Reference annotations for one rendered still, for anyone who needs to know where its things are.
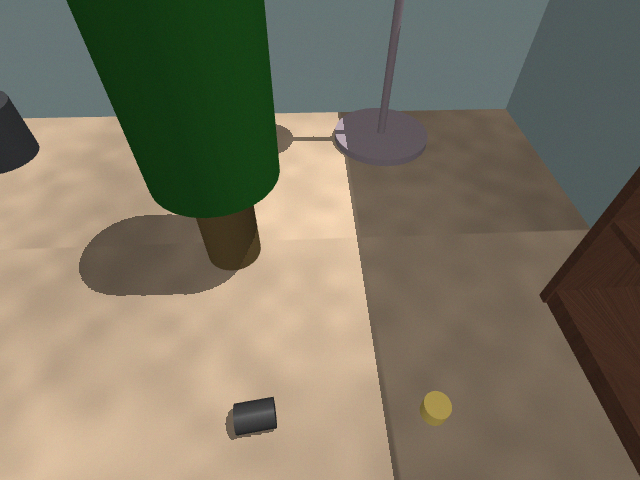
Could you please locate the potted plant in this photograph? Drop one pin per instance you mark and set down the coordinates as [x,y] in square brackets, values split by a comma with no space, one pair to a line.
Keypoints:
[190,83]

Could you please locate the coat stand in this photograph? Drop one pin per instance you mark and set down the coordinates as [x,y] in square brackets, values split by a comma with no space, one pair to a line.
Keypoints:
[382,136]

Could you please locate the bookshelf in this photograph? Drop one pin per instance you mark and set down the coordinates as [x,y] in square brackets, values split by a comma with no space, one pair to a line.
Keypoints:
[595,299]

